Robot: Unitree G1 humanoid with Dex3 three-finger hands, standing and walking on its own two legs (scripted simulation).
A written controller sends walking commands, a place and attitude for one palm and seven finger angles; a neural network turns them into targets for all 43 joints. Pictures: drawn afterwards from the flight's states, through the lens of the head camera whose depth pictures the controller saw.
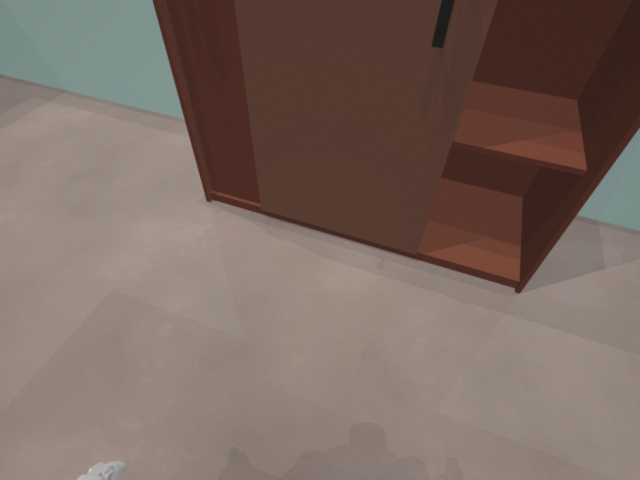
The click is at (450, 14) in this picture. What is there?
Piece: wardrobe's sliding door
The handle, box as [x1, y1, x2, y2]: [431, 0, 454, 47]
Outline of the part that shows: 454,0 442,0 431,46 442,46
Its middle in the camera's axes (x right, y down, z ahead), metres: +0.29 -0.57 +0.86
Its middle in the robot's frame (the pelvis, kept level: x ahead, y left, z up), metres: +1.07 -0.23 +0.23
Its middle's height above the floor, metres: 0.99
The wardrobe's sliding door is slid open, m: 0.40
